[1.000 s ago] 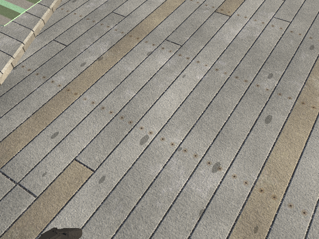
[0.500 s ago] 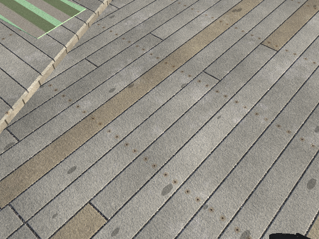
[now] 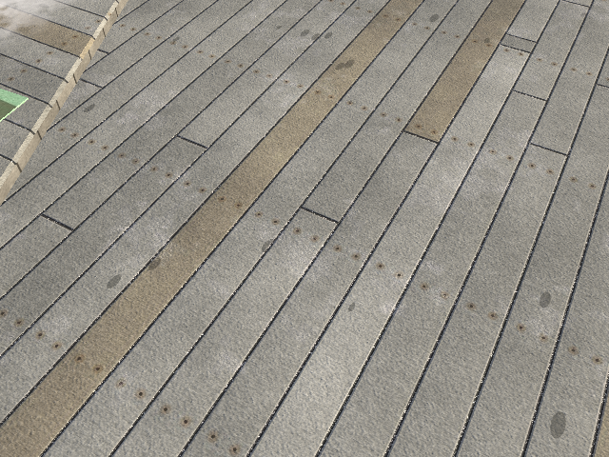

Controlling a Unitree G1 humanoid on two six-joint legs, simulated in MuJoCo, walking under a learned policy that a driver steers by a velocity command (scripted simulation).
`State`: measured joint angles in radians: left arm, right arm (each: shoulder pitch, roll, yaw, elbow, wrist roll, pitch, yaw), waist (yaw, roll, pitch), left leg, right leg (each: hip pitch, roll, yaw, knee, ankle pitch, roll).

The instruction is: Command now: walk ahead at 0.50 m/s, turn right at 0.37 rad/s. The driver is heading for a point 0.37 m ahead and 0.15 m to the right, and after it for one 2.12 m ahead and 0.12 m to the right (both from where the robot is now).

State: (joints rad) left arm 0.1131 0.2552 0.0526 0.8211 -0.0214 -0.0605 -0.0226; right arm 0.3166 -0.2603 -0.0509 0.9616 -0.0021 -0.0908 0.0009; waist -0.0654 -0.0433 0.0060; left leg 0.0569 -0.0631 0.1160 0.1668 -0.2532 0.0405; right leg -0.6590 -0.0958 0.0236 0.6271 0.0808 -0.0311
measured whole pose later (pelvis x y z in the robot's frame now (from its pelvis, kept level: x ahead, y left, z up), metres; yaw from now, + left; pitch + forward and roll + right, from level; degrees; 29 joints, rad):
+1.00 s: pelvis +0.35 -0.06 -0.01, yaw -23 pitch +0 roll +0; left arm 0.21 0.25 0.05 0.70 0.03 0.04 0.03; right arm 0.19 -0.27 -0.04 0.81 0.01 -0.01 0.01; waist -0.04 0.02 0.03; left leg -0.40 -0.01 0.00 0.59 -0.29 0.01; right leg -0.26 -0.02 0.02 0.54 -0.29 0.02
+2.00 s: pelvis +0.37 -0.06 +0.00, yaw +6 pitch +1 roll +1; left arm 0.17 0.24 0.05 0.72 0.01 -0.01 0.02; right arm 0.18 -0.31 -0.08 0.68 0.01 0.05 -0.02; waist 0.01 0.03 0.04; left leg -0.36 -0.02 -0.10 0.82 -0.46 -0.09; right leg -0.25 0.00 0.04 0.47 -0.23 0.00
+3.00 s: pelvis +0.37 -0.02 +0.00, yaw +6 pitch -2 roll +0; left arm 0.22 0.24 0.04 1.05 0.00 0.01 0.05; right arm 0.25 -0.23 -0.02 0.93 0.00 0.00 -0.02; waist 0.01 0.00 0.04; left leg -0.16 -0.03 -0.05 0.49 -0.30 0.02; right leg -0.19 -0.04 0.05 0.48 -0.26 0.06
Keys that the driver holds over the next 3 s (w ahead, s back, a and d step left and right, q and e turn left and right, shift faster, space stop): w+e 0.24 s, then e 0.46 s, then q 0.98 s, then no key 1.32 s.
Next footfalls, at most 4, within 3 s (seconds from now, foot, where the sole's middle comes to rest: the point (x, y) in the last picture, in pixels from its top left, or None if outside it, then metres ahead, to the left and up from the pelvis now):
0.12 right None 0.25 -0.13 -0.78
0.58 left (299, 455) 0.50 0.00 -0.78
0.92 right None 0.33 -0.20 -0.78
1.24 left None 0.44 0.04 -0.78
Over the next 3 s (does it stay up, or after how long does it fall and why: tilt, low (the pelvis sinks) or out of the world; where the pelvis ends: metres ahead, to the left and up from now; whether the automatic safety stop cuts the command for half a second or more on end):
stays up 0.37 -0.02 0.00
